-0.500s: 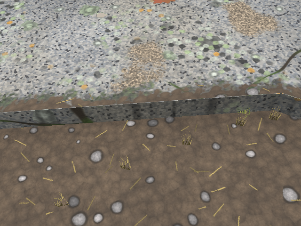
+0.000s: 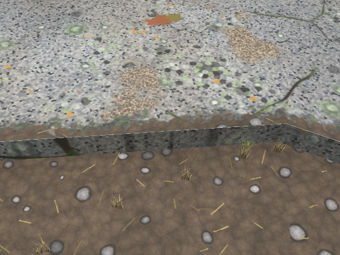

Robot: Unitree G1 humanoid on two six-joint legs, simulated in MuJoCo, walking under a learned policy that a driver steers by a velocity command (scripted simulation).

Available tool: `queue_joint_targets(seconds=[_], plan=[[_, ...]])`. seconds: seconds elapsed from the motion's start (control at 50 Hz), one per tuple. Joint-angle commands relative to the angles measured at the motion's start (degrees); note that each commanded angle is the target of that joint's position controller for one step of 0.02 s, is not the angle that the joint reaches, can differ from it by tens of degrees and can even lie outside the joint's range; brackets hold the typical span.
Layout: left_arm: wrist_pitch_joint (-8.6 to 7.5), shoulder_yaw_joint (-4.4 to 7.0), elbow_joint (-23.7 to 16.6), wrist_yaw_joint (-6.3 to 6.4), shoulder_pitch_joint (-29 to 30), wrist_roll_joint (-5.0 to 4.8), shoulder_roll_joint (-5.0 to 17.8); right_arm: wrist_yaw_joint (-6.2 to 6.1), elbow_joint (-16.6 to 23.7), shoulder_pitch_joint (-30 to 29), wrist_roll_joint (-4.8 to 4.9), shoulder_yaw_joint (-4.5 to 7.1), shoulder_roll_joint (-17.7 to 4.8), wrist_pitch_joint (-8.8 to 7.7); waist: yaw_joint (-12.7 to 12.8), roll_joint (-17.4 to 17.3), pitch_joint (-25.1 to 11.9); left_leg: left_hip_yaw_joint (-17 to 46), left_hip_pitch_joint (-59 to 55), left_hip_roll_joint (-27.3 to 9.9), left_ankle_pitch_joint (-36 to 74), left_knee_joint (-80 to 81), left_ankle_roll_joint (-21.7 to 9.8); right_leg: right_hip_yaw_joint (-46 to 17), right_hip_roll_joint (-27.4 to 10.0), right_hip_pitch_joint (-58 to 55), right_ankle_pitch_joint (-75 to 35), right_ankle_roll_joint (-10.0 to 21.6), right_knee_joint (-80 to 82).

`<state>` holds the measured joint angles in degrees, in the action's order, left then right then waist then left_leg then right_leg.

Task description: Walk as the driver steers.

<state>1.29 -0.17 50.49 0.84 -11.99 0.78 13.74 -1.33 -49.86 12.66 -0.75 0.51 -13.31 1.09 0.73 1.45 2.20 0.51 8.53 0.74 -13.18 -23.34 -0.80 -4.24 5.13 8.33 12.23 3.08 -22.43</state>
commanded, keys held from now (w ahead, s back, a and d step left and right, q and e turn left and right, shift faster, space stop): no key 0.04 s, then w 0.96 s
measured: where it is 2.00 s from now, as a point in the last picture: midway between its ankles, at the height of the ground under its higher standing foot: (167, 171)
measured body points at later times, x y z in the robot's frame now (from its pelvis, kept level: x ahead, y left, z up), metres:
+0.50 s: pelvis +0.10 -0.04 +0.00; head +0.11 -0.05 +0.45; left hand +0.07 +0.23 -0.13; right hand +0.18 -0.30 -0.14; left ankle +0.08 +0.10 -0.68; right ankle +0.05 -0.11 -0.74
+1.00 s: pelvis +0.37 +0.01 +0.00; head +0.39 +0.01 +0.45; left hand +0.42 +0.26 -0.15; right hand +0.41 -0.26 -0.14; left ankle +0.40 +0.06 -0.74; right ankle +0.33 -0.13 -0.66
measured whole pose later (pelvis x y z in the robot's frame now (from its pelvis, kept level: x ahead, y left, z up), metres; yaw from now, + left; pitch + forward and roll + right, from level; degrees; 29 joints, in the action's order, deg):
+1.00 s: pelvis +0.37 +0.01 +0.00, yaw +0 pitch -1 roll +1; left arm -3.7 1.9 57.2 -1.1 -14.3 1.9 13.5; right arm 0.5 -57.1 15.9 -0.7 2.5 -13.7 -4.8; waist 0.4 1.6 3.6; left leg -6.4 11.1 4.8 -9.6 -21.1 -6.5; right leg -0.8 -2.7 25.7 15.6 4.5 -64.6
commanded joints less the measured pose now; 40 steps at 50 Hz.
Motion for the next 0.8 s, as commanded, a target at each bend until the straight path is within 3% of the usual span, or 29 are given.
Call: queue_joint_targets(seconds=[0.02,0.06,0.1,0.14,0.16,0.2,0.28,0.32,0.34,0.36,0.38,0.4,0.42,0.44,0.46,0.52,0.62,0.7,0.74,0.76,0.78,0.8], plan=[[-0.58,1.99,0.3,0.14,-1.0,0.01,8.1,-0.15,1.3,-0.6,0.3,1.22,-7.6,-1.39,-0.3,-6.4,-0.8,7.1,-0.7,-7.0,9.7,5.8,-2.0,-6.0,-6.8,-0.6,-7.8,0.5,3.9],[-0.82,1.43,2.1,0.19,-2.0,-0.11,6.4,-0.25,-0.5,1.1,0.34,1.26,-7.5,-1.32,-0.6,-5.2,-2.1,6.8,-2.8,-6.4,3.4,6.2,-2.4,-5.6,-6.5,0.4,-3.7,0.4,4.4],[-0.6,1.72,3.0,0.26,-1.6,0.32,6.6,-0.06,-1.4,2.3,0.0,2.18,-9.5,-0.72,-1.7,-5.7,0.0,9.8,-1.8,-6.6,-17.9,7.6,-5.0,-2.4,-2.8,6.0,11.1,1.3,-0.9],[-0.67,1.65,2.0,-0.39,0.6,1.26,5.5,0.12,-2.6,5.2,-0.15,3.1,-11.5,-0.22,-3.0,-9.2,4.6,19.5,0.0,-13.2,-33.8,14.1,-10.1,2.5,-1.0,13.9,15.8,1.4,-9.8],[-1.04,1.49,1.4,-0.72,1.5,1.59,5.0,0.13,-3.0,5.5,-0.09,3.43,-11.7,-0.3,-2.9,-9.7,6.8,23.6,1.3,-17.0,-35.4,16.8,-12.4,4.5,-2.6,16.3,13.6,1.1,-14.3],[-2.06,1.77,0.8,-1.26,2.1,1.34,5.7,0.45,-3.1,4.9,-0.57,3.56,-10.7,-1.21,-2.4,-7.8,6.7,25.1,0.9,-18.9,-29.7,18.7,-13.8,3.7,-5.4,18.9,13.9,0.9,-19.9],[-3.67,1.99,2.0,-2.05,-1.4,0.61,5.3,1.16,-2.9,1.0,0.2,4.11,-10.9,-2.67,0.6,-7.6,3.7,13.7,4.3,-12.7,-18.0,15.6,-10.5,7.2,-4.6,7.7,8.7,1.3,-10.5],[-3.95,2.33,5.2,-1.68,-8.9,0.62,4.8,1.4,-2.9,-0.4,0.36,4.25,-10.5,-2.63,3.7,-5.3,2.8,8.9,13.3,-8.9,-19.5,8.8,-8.9,9.8,-1.8,-6.9,3.7,1.4,-2.1],[-4.3,2.88,6.8,-1.2,-13.8,0.88,6.5,1.52,-2.3,-1.2,-0.13,3.71,-8.5,-2.86,5.6,-1.0,2.2,5.9,19.8,-6.3,-19.7,0.9,-7.6,4.3,-4.8,-14.0,8.2,1.9,1.5],[-4.78,3.88,7.4,-0.58,-20.0,1.47,11.2,2.06,0.0,-3.0,0.02,2.09,-2.8,-3.28,7.8,12.4,-0.3,-1.8,27.9,0.4,-17.9,-18.3,-4.7,-19.2,-19.7,-19.0,27.0,5.3,13.2],[-4.58,4.66,8.8,-0.72,-22.2,1.16,14.4,2.18,1.3,-4.2,-0.59,2.54,-4.9,-3.45,7.2,13.4,2.9,-0.8,34.4,3.0,-19.6,-29.1,-5.3,-34.9,-27.4,-14.7,36.6,10.4,19.4],[-4.57,4.12,7.3,-0.7,-16.4,1.13,11.9,2.41,1.0,-4.5,-1.01,3.07,-7.4,-3.59,3.6,5.2,7.0,3.0,35.4,-1.2,-13.8,-34.7,-6.1,-31.3,-26.5,-10.3,34.7,10.8,18.3],[-5.06,3.58,5.7,-0.88,-11.9,0.77,9.7,3.08,-0.1,-3.0,-0.71,2.99,-7.0,-4.0,1.3,2.6,6.9,3.4,34.0,-3.0,-8.1,-35.1,-6.0,-25.4,-23.2,-8.3,28.3,9.2,17.8],[-5.58,3.27,5.1,-0.88,-10.1,0.54,8.7,3.5,-1.0,-1.6,-0.71,2.87,-6.5,-4.36,0.0,2.1,5.6,2.5,32.1,-4.2,-4.2,-34.5,-5.2,-19.9,-20.5,-8.6,20.3,7.7,18.1],[-6.11,2.88,5.3,-0.73,-10.2,0.3,7.7,3.82,-1.5,-1.6,-1.31,2.86,-6.5,-4.36,-0.2,2.0,4.4,1.4,31.2,-4.9,-1.5,-34.2,-4.3,-15.6,-18.8,-9.5,12.7,6.9,18.2],[-6.93,2.27,7.7,-0.65,-14.9,-0.04,6.1,4.16,-0.8,-4.3,-1.64,2.46,-5.2,-3.61,0.5,2.5,2.8,-1.6,32.5,-5.0,2.5,-34.5,-2.0,-7.7,-16.4,-12.1,-7.1,6.9,16.4],[-6.65,1.68,9.7,-0.36,-18.3,0.1,5.1,4.04,3.7,-15.3,-1.16,1.24,-3.3,-3.19,2.4,3.0,5.1,-5.6,33.0,-3.9,6.5,-23.8,0.0,-1.8,-14.7,-10.4,-22.5,7.5,15.5],[-6.69,1.75,11.0,-0.08,-19.0,0.32,5.9,3.65,6.0,-19.4,-0.51,0.68,-3.3,-3.35,2.6,4.2,5.9,-7.3,26.3,-1.9,8.8,-13.0,-2.3,-0.2,-15.9,-11.0,-30.3,7.4,15.0],[-6.85,1.93,11.0,0.07,-16.8,0.27,6.7,3.03,5.7,-16.3,-0.46,1.16,-4.5,-3.7,0.2,4.1,4.3,-7.5,20.2,-0.2,7.8,-10.1,-4.7,1.1,-16.8,-12.6,-42.6,6.5,11.0],[-6.85,2.09,10.9,0.19,-15.8,0.26,7.2,2.56,4.4,-12.0,-0.53,1.7,-5.5,-3.95,-1.9,4.4,1.8,-7.6,15.1,1.3,6.2,-9.6,-5.7,1.8,-16.9,-13.6,-51.1,5.7,5.9],[-6.61,2.34,10.8,0.24,-14.9,0.37,7.8,2.06,2.0,-4.4,-0.46,2.45,-6.8,-4.35,-5.0,4.2,-2.3,-7.4,7.9,2.8,5.3,-8.0,-6.9,2.6,-16.3,-14.2,-56.1,4.9,-2.8],[-6.36,2.38,10.5,0.19,-13.8,0.22,7.9,1.42,-1.3,5.4,-0.76,3.28,-8.0,-4.82,-9.2,3.1,-7.3,-6.5,-4.2,2.1,7.0,-4.6,-8.2,4.0,-14.5,-9.7,-51.7,3.9,-14.4]])
Next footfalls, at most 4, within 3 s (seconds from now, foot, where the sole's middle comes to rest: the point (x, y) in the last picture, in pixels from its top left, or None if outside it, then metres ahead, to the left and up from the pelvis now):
0.82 left None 0.44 0.06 -0.78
1.36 right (198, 203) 0.74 -0.10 -0.78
2.02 left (139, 112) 1.15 0.18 -0.64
2.66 right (129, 66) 1.51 0.26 -0.64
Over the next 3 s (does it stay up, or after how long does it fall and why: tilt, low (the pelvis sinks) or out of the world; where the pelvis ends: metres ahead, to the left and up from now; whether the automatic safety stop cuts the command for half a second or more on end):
stays up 1.49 0.32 0.14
